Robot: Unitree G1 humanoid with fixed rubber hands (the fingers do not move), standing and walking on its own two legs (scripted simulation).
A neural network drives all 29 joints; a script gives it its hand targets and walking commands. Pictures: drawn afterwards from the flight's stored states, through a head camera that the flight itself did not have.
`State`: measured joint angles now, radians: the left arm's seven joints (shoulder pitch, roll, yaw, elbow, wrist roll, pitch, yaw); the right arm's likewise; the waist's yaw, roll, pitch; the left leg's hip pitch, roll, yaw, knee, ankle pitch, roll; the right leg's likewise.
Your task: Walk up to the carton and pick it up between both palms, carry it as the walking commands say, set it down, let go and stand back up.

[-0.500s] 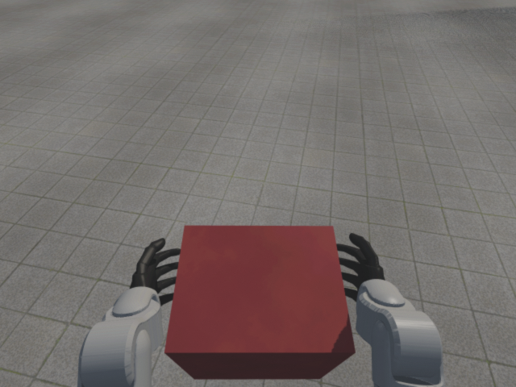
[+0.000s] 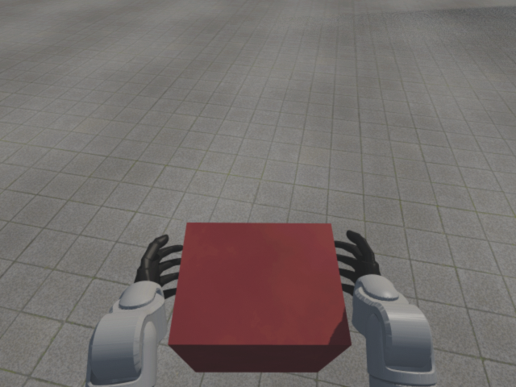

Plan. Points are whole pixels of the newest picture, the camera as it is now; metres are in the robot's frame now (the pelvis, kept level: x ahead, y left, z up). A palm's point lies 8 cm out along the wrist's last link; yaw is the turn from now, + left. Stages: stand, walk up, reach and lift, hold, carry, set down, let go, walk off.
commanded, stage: carry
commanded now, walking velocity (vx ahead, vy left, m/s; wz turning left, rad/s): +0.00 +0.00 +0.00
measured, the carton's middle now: (257, 303) +0.27 +0.00 +0.00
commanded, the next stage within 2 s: none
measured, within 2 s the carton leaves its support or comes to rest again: neither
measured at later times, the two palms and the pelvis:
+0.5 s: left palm (159, 286) +0.27 +0.14 +0.06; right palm (358, 279) +0.28 -0.15 +0.06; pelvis +0.00 +0.00 +0.00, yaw +0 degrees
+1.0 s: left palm (169, 286) +0.27 +0.13 +0.05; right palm (364, 281) +0.28 -0.17 +0.05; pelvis +0.00 -0.02 +0.00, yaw +0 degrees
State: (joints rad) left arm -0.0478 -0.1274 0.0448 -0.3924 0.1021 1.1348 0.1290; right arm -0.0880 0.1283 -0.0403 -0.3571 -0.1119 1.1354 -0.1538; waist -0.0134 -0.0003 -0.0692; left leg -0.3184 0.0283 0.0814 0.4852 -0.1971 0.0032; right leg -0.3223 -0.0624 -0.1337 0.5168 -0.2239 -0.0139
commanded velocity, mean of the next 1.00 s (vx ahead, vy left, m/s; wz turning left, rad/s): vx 0.00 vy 0.00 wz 0.00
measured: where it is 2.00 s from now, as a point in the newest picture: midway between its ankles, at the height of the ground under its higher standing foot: outside the picture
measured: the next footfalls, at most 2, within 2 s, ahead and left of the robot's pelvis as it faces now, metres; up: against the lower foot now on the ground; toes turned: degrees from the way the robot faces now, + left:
none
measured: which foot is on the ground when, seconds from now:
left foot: down 0.00-1.00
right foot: down 0.00-1.00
